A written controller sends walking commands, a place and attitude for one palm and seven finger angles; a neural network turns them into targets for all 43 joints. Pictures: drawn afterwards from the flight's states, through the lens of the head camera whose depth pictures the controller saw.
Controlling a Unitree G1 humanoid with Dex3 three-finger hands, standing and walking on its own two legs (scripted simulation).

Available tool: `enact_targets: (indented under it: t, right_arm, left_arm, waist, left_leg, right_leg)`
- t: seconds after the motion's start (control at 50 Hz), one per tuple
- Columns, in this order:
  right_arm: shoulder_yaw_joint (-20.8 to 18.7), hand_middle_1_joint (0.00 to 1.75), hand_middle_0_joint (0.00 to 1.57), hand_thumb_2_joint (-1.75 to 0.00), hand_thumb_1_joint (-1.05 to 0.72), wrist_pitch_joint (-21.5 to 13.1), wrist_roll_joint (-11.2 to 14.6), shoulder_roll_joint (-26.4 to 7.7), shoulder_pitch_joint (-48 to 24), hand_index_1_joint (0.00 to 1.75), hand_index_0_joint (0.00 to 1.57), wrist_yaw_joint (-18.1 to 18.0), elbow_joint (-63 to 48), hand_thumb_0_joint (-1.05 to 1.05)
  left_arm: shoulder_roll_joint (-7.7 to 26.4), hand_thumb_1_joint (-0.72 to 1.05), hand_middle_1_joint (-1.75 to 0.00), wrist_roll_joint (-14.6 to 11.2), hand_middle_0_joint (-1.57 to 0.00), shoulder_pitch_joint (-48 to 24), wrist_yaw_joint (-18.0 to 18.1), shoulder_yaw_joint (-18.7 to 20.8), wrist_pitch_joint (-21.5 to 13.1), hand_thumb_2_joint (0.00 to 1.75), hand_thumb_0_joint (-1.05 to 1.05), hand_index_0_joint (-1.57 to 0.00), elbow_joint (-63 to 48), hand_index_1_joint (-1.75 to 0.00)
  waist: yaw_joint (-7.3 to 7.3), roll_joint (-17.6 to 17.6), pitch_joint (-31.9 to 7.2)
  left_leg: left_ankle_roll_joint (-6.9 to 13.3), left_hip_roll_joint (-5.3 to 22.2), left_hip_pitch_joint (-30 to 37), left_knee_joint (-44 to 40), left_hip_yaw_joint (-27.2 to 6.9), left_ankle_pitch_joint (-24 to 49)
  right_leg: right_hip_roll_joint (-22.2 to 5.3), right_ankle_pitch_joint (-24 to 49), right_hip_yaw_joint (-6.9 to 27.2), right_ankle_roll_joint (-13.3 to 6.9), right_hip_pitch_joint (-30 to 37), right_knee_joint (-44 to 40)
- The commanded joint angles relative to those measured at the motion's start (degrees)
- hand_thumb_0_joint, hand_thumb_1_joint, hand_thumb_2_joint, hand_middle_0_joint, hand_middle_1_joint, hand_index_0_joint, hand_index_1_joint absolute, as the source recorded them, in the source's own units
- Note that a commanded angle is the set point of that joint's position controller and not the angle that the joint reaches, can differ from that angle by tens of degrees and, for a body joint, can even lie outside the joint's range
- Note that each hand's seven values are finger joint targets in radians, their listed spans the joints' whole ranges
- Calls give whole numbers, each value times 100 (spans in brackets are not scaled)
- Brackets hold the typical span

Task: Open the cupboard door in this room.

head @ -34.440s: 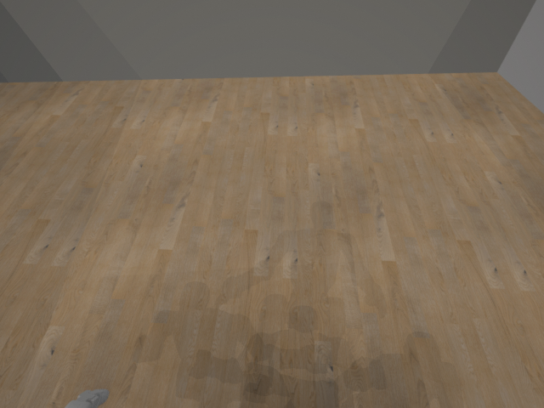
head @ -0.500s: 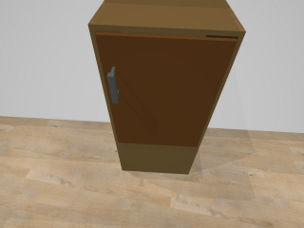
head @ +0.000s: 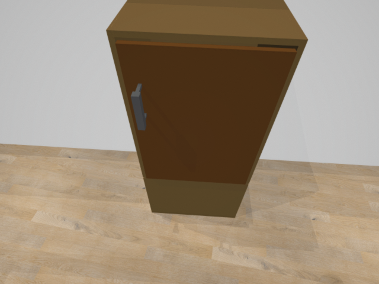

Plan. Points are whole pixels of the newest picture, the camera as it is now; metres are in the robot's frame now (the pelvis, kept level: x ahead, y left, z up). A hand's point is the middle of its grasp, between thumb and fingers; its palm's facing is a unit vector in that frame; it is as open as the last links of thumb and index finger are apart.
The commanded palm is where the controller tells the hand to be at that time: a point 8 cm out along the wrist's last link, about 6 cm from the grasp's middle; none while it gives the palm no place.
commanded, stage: look again from close up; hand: left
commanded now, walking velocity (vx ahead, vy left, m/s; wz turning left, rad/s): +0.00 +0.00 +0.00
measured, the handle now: (140, 107) +0.55 +0.17 +0.05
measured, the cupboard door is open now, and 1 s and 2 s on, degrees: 0 0 0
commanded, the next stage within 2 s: raise the hand with hooked fingers in 0.30 s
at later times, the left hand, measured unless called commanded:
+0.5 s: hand out of the picture +0.11 +0.19 -0.12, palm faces +0.21 -0.95 -0.23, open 7.3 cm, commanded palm +0.12 +0.22 -0.06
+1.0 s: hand (99, 259) +0.17 +0.19 -0.02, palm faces +0.03 -1.00 -0.06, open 9.7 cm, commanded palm +0.16 +0.25 -0.02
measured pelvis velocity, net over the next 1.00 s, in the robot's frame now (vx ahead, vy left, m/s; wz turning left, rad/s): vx -0.02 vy -0.03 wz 0.07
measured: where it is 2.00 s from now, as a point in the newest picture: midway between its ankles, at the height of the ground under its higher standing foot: outside the picture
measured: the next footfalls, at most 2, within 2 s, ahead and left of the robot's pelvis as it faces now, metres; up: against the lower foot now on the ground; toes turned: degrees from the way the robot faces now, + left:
none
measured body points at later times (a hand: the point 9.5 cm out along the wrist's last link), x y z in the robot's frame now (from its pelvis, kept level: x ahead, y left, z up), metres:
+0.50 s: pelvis +0.02 -0.01 +0.00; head +0.03 -0.01 +0.45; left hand +0.09 +0.24 -0.10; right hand +0.07 -0.24 -0.14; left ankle +0.02 +0.09 -0.74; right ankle -0.01 -0.12 -0.74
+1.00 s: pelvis -0.02 -0.03 -0.08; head +0.03 -0.02 +0.37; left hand +0.16 +0.25 -0.02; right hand +0.20 -0.25 -0.14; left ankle +0.01 +0.09 -0.74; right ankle -0.01 -0.12 -0.74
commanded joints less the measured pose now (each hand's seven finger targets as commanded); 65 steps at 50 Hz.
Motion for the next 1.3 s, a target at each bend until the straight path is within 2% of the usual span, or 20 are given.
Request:
enact_targets:
  t: [0.0,0.36,0.38,0.4,0.42,0.44,0.46,0.48,0.5,0.52,0.56,0.62,0.66,0.72,0.76,0.82,0.88,1.04,1.14,1.28]
  right_arm:
    - [-69,30,20,-90,-90,-112,10,-549,209,30,20,-14,-152,0]
    - [-88,30,20,-90,-90,-108,14,-670,-55,30,20,-43,-74,0]
    - [-126,30,20,-90,-90,-83,70,-802,-394,30,20,-6,-437,0]
    - [-243,30,20,-90,-90,-874,374,-1649,-122,30,20,-222,-2474,0]
    - [-103,30,20,-90,-90,-1405,314,-1171,-579,30,20,-416,-2167,0]
    - [-199,30,20,-90,-90,-1550,369,-908,-470,30,20,-354,-2159,0]
    - [-181,30,20,-90,-90,-1587,428,-994,-337,30,20,-328,-2073,0]
    - [-307,30,20,-90,-90,-1649,357,-1231,-464,30,20,-313,-2361,0]
    - [-382,30,20,-90,-90,-1654,252,-1373,-426,30,20,-293,-2465,0]
    - [-417,30,20,-90,-90,-1636,182,-1342,-487,30,20,-270,-2591,0]
    - [-489,30,20,-90,-90,-1618,149,-1266,-651,30,20,-110,-2892,0]
    - [-627,30,20,-90,-90,-1599,152,-1277,-965,30,20,82,-3349,0]
    - [-672,30,20,-90,-90,-1543,205,-1306,-996,30,20,168,-3671,0]
    - [-608,30,20,-90,-90,-1407,308,-1247,-1071,30,20,33,-4138,0]
    - [-561,30,20,-90,-90,-1358,319,-1208,-895,30,20,-66,-4158,0]
    - [-473,30,20,-90,-90,-1410,274,-1188,-607,30,20,-199,-4020,0]
    - [-387,30,20,-90,-90,-1504,274,-1268,-492,30,20,-293,-3784,0]
    - [-281,30,20,-90,-90,-1480,349,-1325,-646,30,20,-347,-3880,0]
    - [-275,30,20,-90,-90,-1534,303,-1283,-603,30,20,-272,-3887,0]
    - [-289,30,20,-90,-90,-1613,338,-1445,-357,30,20,-270,-3840,0]
  left_arm:
    - [559,90,-30,9,-20,345,12,131,-95,90,0,-20,-119,-30]
    - [689,90,-30,24,-20,252,9,166,-90,90,0,-20,-48,-30]
    - [621,90,-30,67,-20,650,234,122,-122,90,0,-20,135,-30]
    - [1862,88,-32,-1166,-20,-3514,189,756,-1251,89,0,-20,-8858,-32]
    - [1573,85,-33,-700,-20,-1051,415,819,-1012,88,0,-20,-7521,-33]
    - [337,83,-34,-830,-21,617,560,110,-270,87,0,-21,-6417,-34]
    - [-316,81,-36,-1034,-21,407,436,-291,-232,86,0,-21,-6433,-36]
    - [110,78,-37,-1044,-21,-33,367,72,-480,85,0,-21,-6511,-37]
    - [374,76,-39,-1020,-21,54,229,400,-784,84,0,-21,-6275,-39]
    - [168,74,-40,-1084,-21,595,-6,456,-1117,83,0,-21,-5616,-40]
    - [-16,69,-43,-1233,-22,1622,-672,654,-1906,81,0,-22,-4892,-43]
    - [530,62,-48,-1462,-22,1797,-1821,1261,-3144,78,0,-22,-4912,-48]
    - [1216,57,-51,-1586,-22,1594,-2453,1884,-3558,76,0,-22,-5199,-51]
    - [1274,50,-55,-2018,-23,883,-2620,2026,-3277,73,0,-23,-6044,-55]
    - [1388,46,-58,-2127,-23,87,-2506,2062,-3234,71,0,-23,-6675,-58]
    - [1438,39,-63,-2047,-24,-521,-2336,1854,-3390,68,0,-24,-7559,-63]
    - [1397,32,-68,-1996,-24,-794,-2550,1584,-3264,65,0,-24,-7227,-68]
    - [2018,13,-80,-2316,-25,-332,-2876,2444,-2035,57,0,-25,-6221,-80]
    - [1863,1,-87,-2355,-26,-270,-2587,2484,-2164,52,0,-26,-6348,-87]
    - [2002,-15,-98,-2225,-27,-710,-2618,2355,-2347,45,0,-27,-6386,-98]
  waist:
    - [22,43,79]
    - [42,63,29]
    - [130,114,256]
    - [-545,1020,-2644]
    - [96,1612,-2643]
    - [-98,1316,-1617]
    - [-256,660,-704]
    - [-359,197,-185]
    - [-444,-428,-246]
    - [-343,-1035,-51]
    - [71,-1341,-363]
    - [328,-1014,-1077]
    - [424,-248,-1573]
    - [343,50,-1911]
    - [119,148,-1786]
    - [-146,632,-1972]
    - [-389,440,-1799]
    - [105,139,-2047]
    - [158,-21,-1900]
    - [-15,202,-1756]
  left_leg:
    - [40,619,126,-614,-743,467]
    - [31,665,428,-581,-679,1010]
    - [-139,765,149,491,-552,1502]
    - [-88,26,1646,-148,-733,2019]
    - [-70,326,2089,-233,-762,2845]
    - [-259,407,1260,-315,-831,2593]
    - [-190,360,798,-228,-860,1965]
    - [-120,235,241,58,-942,1134]
    - [-107,130,-147,364,-918,652]
    - [-123,81,-665,664,-895,352]
    - [-219,-32,-1400,1199,-764,282]
    - [-274,-144,-2336,2050,-618,224]
    - [-249,-184,-2573,2449,-539,345]
    - [-153,-211,-2683,2686,-420,-80]
    - [-111,-117,-2698,2831,-554,-443]
    - [-25,14,-2446,2985,-678,-153]
    - [6,73,-2541,3108,-794,-149]
    - [-19,23,-2429,2539,-860,35]
    - [-45,14,-2126,2169,-879,266]
    - [-30,22,-1720,1826,-864,-95]
  right_leg:
    - [-457,657,560,-199,-135,-536]
    - [-505,1183,577,-198,15,-606]
    - [-779,2537,840,-92,-219,-661]
    - [-153,2446,196,-203,343,-38]
    - [44,1313,122,-256,-4,320]
    - [40,305,-198,-130,-559,458]
    - [72,332,-248,-72,-881,312]
    - [87,372,-296,-52,-1178,140]
    - [117,308,-340,-45,-1472,154]
    - [146,67,-399,-27,-1851,345]
    - [154,90,-358,-80,-2072,972]
    - [77,497,-19,-134,-2167,1831]
    - [-31,779,317,-173,-1998,2149]
    - [-51,8,712,-45,-2082,1966]
    - [-20,-745,894,3,-2438,1784]
    - [52,-296,822,-32,-2544,1884]
    - [109,-106,750,4,-2758,1932]
    - [71,-196,679,50,-1895,1549]
    - [155,199,339,7,-1857,1591]
    - [212,-269,105,-44,-2139,1456]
